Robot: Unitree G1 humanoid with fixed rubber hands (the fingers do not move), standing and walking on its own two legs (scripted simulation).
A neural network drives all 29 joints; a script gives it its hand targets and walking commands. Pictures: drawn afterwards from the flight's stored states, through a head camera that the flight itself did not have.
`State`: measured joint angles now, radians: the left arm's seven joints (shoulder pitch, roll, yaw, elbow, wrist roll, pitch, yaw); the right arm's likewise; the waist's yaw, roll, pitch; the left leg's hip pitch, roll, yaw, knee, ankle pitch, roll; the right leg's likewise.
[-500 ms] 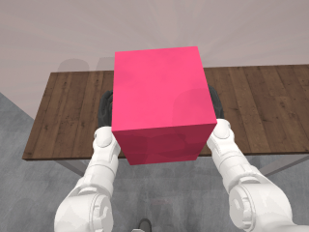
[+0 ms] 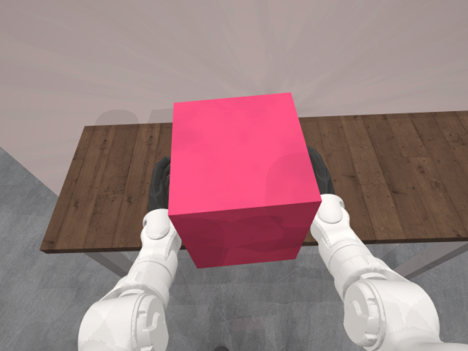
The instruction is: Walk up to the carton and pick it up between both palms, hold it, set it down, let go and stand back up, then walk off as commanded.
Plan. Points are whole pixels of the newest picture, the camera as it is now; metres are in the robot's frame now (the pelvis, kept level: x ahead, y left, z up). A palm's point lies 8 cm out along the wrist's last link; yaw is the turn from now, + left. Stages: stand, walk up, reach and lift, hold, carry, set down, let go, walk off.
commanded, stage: reach and lift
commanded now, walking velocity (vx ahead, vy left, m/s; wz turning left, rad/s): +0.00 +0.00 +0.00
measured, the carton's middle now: (240, 188) +0.42 +0.03 +0.00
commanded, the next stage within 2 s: none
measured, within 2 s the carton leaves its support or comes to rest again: leaves its support in 1.48 s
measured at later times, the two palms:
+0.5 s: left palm (161, 202) +0.38 +0.18 +0.00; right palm (320, 188) +0.42 -0.11 +0.01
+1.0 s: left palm (161, 202) +0.38 +0.18 +0.00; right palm (320, 189) +0.41 -0.11 +0.01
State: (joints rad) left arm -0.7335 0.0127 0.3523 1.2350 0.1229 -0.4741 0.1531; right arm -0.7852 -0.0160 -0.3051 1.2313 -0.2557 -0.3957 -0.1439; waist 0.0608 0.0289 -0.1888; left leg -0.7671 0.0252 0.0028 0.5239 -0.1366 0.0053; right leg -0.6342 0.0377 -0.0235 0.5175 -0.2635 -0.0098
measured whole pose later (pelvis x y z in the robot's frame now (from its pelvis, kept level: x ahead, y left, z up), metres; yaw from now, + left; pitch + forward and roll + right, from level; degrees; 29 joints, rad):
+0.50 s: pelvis +0.00 +0.00 +0.00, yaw +0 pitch +22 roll -2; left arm -0.75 0.02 0.35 1.27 0.11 -0.50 0.15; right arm -0.78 -0.01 -0.31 1.23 -0.25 -0.40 -0.15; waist 0.06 0.03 -0.19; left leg -0.77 0.03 0.00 0.52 -0.14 0.01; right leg -0.63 0.04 -0.02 0.52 -0.26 -0.01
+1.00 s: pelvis +0.00 +0.00 +0.00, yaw +0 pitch +22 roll -2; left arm -0.75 0.02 0.35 1.29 0.10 -0.52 0.15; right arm -0.78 -0.01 -0.31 1.24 -0.24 -0.41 -0.15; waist 0.06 0.03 -0.19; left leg -0.77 0.03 0.00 0.52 -0.14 0.01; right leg -0.63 0.04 -0.02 0.52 -0.26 -0.01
